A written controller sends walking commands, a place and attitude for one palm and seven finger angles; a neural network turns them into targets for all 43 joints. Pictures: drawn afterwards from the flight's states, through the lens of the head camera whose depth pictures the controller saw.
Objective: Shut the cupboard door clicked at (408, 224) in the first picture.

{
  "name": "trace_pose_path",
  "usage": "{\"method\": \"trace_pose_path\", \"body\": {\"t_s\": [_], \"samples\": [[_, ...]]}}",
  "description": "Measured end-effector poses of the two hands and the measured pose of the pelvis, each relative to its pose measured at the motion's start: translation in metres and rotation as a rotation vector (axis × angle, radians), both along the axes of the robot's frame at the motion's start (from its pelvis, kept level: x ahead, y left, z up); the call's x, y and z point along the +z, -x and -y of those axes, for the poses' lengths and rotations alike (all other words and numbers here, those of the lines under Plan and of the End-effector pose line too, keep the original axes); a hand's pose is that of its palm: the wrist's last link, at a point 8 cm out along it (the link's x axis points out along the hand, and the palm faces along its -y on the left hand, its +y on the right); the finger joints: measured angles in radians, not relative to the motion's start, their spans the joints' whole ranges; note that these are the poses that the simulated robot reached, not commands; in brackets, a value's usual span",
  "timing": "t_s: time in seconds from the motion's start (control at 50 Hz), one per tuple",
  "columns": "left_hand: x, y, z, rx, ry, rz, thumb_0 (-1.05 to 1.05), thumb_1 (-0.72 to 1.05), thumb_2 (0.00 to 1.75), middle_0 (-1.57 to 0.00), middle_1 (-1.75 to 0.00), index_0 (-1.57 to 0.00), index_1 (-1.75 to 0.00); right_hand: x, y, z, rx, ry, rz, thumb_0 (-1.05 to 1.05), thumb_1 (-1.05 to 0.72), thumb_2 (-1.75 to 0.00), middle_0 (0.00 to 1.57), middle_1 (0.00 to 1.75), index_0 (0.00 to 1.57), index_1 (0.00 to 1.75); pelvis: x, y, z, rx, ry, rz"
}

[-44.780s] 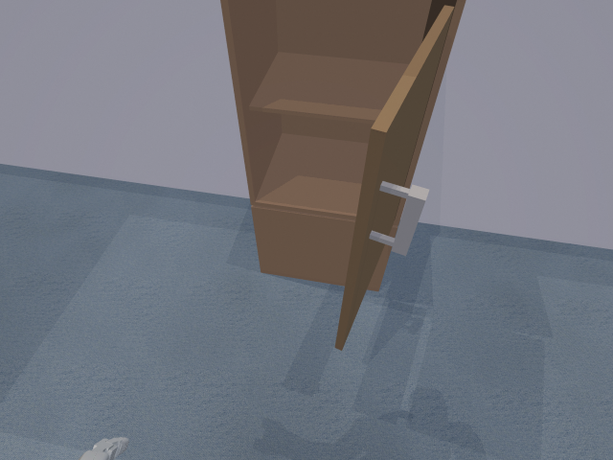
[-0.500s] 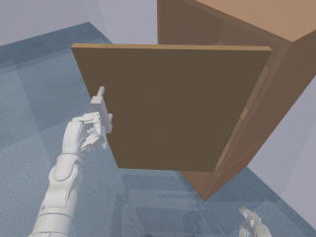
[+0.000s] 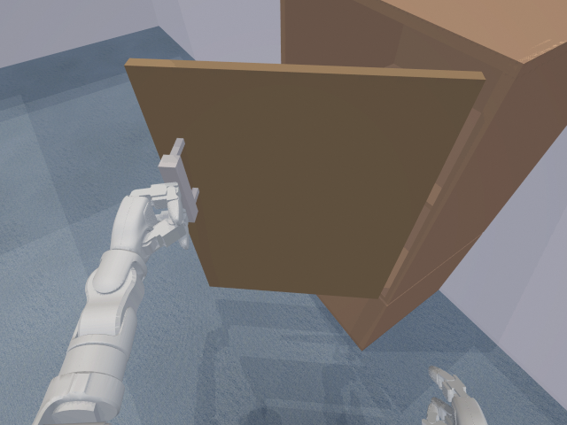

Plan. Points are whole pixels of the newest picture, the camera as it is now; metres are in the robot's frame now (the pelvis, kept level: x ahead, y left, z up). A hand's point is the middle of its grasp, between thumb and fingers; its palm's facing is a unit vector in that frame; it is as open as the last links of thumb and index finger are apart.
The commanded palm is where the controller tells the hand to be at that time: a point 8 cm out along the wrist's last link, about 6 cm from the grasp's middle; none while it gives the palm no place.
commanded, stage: push the door shut along its arc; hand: left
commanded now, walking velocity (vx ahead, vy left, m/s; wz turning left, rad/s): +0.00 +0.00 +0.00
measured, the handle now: (184, 180) +0.44 +0.18 +0.09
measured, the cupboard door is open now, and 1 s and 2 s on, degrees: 50 33 19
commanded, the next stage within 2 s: pull the fist back off the door in 1.66 s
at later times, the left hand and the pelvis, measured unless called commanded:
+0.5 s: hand (202, 188) +0.43 +0.15 +0.09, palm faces -0.19 -0.98 -0.02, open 3.6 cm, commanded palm +0.42 +0.19 +0.09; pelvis +0.00 +0.01 -0.01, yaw +0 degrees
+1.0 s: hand (230, 164) +0.48 +0.11 +0.09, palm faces -0.32 -0.95 -0.02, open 3.1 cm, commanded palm +0.48 +0.16 +0.09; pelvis +0.00 +0.01 -0.02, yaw +0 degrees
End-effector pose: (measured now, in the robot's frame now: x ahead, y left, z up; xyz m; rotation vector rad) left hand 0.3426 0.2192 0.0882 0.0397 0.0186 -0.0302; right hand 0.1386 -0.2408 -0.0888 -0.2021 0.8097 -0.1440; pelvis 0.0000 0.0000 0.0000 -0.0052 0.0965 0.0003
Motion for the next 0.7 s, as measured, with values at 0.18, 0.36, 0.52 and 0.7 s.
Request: {"method": "trace_pose_path", "body": {"t_s": [0.18,0.36,0.52,0.7], "samples": [[0.003,-0.029,0.002,-0.052,0.005,-0.005,0.05,0.94,0.96,-1.3,-1.5,-1.3,-1.5,-0.012,0.019,0.009,-0.019,0.021,-0.072,0.01,-0.9,-0.89,0.2,0.3,0.2,0.3,-0.003,0.003,-0.001,0.013,0.003,-0.027],[0.004,-0.059,0.007,-0.106,0.011,-0.016,0.05,1.0,0.99,-1.3,-1.5,-1.29,-1.5,-0.019,0.044,0.011,-0.054,0.025,-0.146,0.01,-0.9,-0.89,0.2,0.3,0.2,0.3,-0.005,0.001,-0.004,0.008,0.003,-0.056],[0.005,-0.08,0.019,-0.17,0.013,-0.019,0.04,1.01,0.98,-1.3,-1.5,-1.29,-1.5,-0.024,0.062,0.012,-0.078,0.028,-0.207,0.01,-0.9,-0.89,0.2,0.3,0.2,0.3,-0.007,-0.001,-0.009,0.006,0.005,-0.079],[0.005,-0.101,0.033,-0.203,0.03,-0.014,0.02,0.93,0.92,-1.3,-1.5,-1.3,-1.5,-0.027,0.078,0.011,-0.108,0.026,-0.251,0.01,-0.9,-0.89,0.2,0.3,0.2,0.3,-0.009,-0.002,-0.011,-0.006,0.004,-0.106]]}}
